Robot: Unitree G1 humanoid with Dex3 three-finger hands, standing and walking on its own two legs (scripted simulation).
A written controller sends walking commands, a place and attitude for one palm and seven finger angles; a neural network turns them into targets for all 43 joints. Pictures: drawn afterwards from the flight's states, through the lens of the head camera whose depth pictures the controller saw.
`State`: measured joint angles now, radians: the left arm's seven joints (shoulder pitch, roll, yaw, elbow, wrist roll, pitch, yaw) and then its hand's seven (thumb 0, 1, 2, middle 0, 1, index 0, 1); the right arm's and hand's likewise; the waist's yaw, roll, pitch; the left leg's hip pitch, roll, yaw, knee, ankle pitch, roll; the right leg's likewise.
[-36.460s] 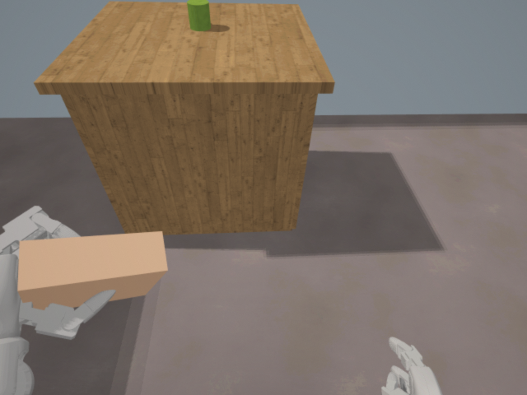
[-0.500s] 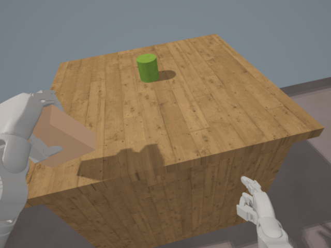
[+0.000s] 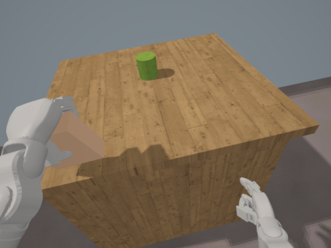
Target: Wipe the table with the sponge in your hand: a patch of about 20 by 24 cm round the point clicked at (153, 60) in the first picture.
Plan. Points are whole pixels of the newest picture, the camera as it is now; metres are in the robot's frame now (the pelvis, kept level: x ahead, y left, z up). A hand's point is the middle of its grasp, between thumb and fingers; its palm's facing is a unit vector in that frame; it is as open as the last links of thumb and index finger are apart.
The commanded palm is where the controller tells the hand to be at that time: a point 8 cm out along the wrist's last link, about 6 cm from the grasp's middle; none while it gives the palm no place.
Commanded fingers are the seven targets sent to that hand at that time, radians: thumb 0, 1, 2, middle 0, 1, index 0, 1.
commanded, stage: turn the palm down, sponge in hand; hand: left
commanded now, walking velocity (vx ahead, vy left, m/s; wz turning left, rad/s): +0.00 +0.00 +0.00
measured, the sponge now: (69, 147) +0.25 +0.28 +0.15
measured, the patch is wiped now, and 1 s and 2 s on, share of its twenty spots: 0.00 0.00 0.00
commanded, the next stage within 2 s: move the sponge above the wiping area in 0.24 s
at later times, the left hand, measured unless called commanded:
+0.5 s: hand (69, 128) +0.26 +0.25 +0.21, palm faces +0.22 -0.05 -0.98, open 9.1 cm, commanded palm +0.21 +0.26 +0.30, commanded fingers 0.00 0.10 1.30 -1.20 -1.60 -1.20 -1.60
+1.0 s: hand (64, 114) +0.28 +0.27 +0.23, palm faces +0.29 -0.02 -0.96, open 9.1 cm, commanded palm +0.22 +0.26 +0.28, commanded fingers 0.00 0.10 1.30 -1.20 -1.60 -1.20 -1.60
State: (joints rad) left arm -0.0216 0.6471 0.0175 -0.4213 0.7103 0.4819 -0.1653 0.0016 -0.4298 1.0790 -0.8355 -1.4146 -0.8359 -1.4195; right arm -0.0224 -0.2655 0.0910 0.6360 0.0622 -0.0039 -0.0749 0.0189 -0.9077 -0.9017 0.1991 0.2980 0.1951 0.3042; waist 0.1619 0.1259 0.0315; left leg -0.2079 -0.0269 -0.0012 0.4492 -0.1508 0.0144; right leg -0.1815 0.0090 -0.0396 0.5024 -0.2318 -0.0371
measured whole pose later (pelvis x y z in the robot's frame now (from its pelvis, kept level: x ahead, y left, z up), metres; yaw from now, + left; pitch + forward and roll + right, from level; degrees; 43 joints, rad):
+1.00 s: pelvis +0.02 -0.01 +0.00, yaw -1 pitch -4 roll +1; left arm -0.05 0.67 0.03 -0.36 0.75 0.43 -0.11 0.00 -0.43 1.08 -0.84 -1.41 -0.84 -1.42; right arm -0.01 -0.26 0.07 0.66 0.05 -0.01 -0.05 0.02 -0.91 -0.90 0.20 0.30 0.20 0.30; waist 0.16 0.13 0.00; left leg -0.18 -0.01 0.00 0.44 -0.18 0.00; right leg -0.16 0.03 -0.03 0.49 -0.25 -0.05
